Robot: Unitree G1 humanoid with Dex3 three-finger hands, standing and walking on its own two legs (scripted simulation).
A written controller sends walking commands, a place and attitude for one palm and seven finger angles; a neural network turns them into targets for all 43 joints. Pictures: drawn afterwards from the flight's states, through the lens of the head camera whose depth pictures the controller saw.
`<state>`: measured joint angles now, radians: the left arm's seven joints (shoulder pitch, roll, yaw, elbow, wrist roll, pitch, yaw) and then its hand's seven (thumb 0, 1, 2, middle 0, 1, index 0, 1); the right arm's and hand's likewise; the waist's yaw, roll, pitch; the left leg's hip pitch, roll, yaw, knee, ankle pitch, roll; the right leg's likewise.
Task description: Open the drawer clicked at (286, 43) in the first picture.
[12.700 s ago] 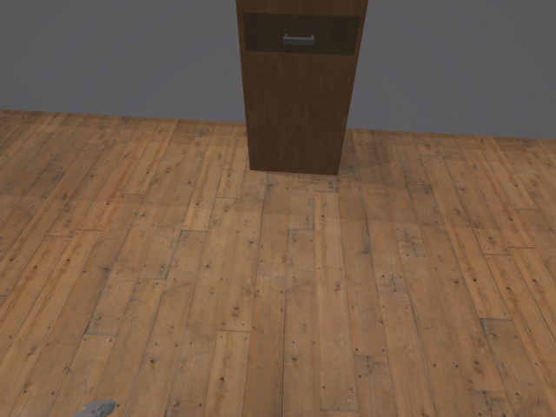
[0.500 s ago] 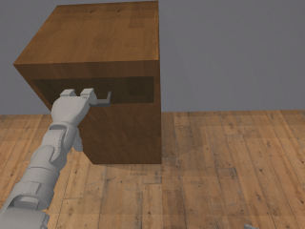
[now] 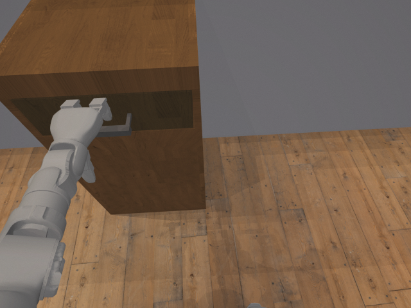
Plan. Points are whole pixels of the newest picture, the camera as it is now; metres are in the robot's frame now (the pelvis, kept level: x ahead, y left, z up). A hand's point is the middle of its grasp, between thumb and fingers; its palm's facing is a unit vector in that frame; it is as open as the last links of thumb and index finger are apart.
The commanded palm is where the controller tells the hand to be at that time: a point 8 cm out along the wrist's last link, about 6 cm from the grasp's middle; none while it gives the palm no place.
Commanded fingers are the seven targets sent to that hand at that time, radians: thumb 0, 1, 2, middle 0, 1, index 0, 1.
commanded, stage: move the hooked fingers above the handle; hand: left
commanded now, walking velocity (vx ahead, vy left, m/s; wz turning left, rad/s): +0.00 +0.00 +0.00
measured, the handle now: (108, 124) +0.55 +0.26 -0.03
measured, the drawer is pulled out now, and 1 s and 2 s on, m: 0.00 0.00 0.00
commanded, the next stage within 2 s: lower the fingers behind the handle in 1.04 s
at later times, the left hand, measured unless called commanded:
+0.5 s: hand (96, 127) +0.50 +0.25 +0.02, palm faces -0.07 -0.01 -1.00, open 13.8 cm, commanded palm +0.47 +0.25 +0.09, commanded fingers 0.00 -0.50 0.30 -0.30 -1.20 -0.30 -1.20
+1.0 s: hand (94, 130) +0.48 +0.25 +0.03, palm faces -0.05 -0.01 -1.00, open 13.8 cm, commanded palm +0.47 +0.26 +0.09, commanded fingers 0.00 -0.50 0.30 -0.30 -1.20 -0.30 -1.20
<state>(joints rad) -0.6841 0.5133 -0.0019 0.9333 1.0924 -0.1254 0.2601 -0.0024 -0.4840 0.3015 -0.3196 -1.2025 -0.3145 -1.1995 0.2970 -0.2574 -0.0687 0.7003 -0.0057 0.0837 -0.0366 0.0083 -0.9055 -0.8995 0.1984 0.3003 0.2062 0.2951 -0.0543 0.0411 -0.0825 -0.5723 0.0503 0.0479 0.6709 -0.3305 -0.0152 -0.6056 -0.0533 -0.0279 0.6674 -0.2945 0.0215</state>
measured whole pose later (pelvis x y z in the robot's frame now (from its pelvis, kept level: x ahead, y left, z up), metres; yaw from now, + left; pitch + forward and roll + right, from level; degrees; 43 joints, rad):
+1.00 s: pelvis +0.01 +0.01 -0.01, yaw +0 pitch +18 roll -1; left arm -0.79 0.54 0.01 1.01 1.10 -0.15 0.27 0.00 -0.48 0.30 -0.32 -1.20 -0.31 -1.20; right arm 0.32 -0.27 -0.07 0.71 -0.03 0.11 -0.02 0.01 -0.91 -0.90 0.20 0.30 0.21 0.30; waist -0.08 0.04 -0.12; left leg -0.69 0.06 0.04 0.76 -0.38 -0.01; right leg -0.70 -0.05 -0.03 0.71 -0.32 0.03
